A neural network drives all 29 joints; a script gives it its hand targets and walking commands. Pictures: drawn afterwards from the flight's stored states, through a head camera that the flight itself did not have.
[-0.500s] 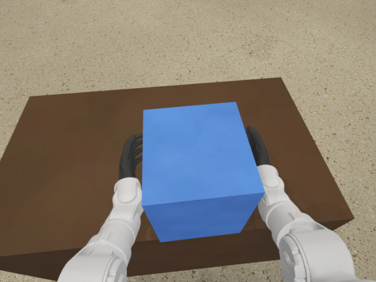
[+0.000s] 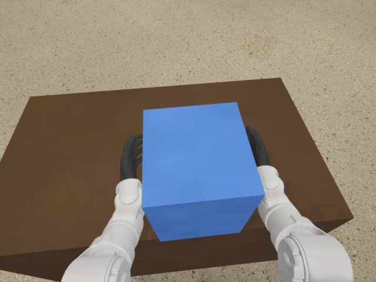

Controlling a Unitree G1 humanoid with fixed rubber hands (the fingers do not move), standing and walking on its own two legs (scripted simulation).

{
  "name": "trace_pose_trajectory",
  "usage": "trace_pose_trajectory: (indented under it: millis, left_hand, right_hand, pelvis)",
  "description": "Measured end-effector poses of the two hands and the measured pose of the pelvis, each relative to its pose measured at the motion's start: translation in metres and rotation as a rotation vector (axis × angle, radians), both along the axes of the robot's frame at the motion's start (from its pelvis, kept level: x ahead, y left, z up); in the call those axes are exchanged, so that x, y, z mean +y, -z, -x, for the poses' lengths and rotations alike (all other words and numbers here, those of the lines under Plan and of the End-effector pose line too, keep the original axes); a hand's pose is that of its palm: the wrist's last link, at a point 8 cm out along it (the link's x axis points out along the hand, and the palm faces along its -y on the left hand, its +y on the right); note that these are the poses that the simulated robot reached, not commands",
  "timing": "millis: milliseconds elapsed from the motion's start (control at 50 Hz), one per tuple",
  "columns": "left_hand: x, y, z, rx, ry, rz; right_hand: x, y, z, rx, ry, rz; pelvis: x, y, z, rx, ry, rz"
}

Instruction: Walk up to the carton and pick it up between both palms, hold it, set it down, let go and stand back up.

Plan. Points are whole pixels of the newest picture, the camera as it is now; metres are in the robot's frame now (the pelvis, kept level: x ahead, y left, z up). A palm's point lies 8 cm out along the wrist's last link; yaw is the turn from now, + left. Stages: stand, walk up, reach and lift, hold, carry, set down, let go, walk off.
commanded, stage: reach and lift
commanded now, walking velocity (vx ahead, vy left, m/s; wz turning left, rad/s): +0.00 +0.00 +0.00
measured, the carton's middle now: (195, 176) +0.37 +0.01 -0.01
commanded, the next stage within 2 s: none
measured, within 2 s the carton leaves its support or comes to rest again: leaves its support in 0.54 s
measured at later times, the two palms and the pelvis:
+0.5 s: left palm (130, 171) +0.37 +0.15 +0.01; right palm (259, 162) +0.39 -0.14 +0.01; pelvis +0.00 +0.00 +0.00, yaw +0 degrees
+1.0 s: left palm (128, 169) +0.35 +0.14 +0.06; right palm (270, 162) +0.37 -0.14 +0.05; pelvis -0.02 -0.01 +0.00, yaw +0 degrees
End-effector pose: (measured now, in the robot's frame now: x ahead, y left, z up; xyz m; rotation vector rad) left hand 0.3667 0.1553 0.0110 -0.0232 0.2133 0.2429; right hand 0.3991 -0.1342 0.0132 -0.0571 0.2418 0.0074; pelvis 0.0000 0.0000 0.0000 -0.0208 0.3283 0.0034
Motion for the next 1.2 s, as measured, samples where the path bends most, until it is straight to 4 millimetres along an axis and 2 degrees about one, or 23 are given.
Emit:
trace_pose_trajectory:
  millis: [520,660,840,1000,1080,1200]
  left_hand:
    - [-0.001,-0.004,-0.001,-0.012,0.013,0.002]
    - [-0.002,-0.022,-0.002,-0.081,0.019,0.0]
    - [-0.005,-0.043,0.009,-0.138,0.025,-0.004]
    - [-0.01,-0.045,0.018,-0.092,0.03,-0.006]
    - [-0.012,-0.049,0.018,-0.087,0.029,-0.009]
    - [-0.011,-0.068,0.012,-0.11,0.031,-0.013]
  right_hand:
    - [-0.001,-0.001,0.005,-0.012,0.022,0.003]
    - [-0.002,-0.02,0.006,-0.083,0.031,0.012]
    - [-0.005,-0.039,0.018,-0.142,0.039,0.007]
    - [-0.01,-0.041,0.028,-0.099,0.041,0.018]
    - [-0.011,-0.047,0.028,-0.097,0.039,0.032]
    - [-0.011,-0.068,0.023,-0.119,0.047,0.028]
  pelvis:
    - [0.0,0.0,0.0,0.0,0.0,0.0]
    - [0.0,0.0,0.001,-0.006,0.0,0.0]
    - [-0.003,-0.002,0.01,-0.053,-0.001,-0.004]
    - [-0.008,-0.003,0.017,-0.085,-0.001,-0.01]
    - [-0.009,-0.003,0.018,-0.09,-0.001,-0.012]
    - [-0.01,-0.004,0.019,-0.104,-0.001,-0.013]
